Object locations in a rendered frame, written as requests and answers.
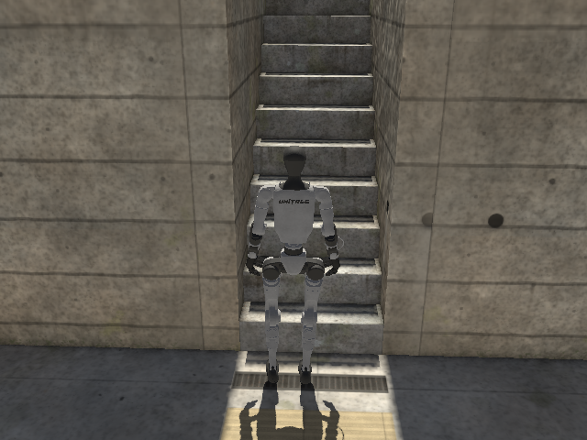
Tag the left robot upper arm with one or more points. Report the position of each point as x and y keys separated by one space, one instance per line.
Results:
x=261 y=208

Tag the humanoid robot torso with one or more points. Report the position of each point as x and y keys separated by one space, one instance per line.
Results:
x=293 y=222

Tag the right robot upper arm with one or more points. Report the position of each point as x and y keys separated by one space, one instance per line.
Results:
x=326 y=210

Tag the left robot hand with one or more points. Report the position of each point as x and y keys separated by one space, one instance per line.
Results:
x=254 y=261

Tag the robot left forearm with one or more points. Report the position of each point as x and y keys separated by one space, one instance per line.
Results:
x=254 y=244

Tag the robot right forearm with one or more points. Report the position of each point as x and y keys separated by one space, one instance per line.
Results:
x=332 y=245

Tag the right robot hand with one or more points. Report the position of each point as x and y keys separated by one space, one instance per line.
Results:
x=334 y=262

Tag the robot right shin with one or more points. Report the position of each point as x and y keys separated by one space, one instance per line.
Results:
x=308 y=342

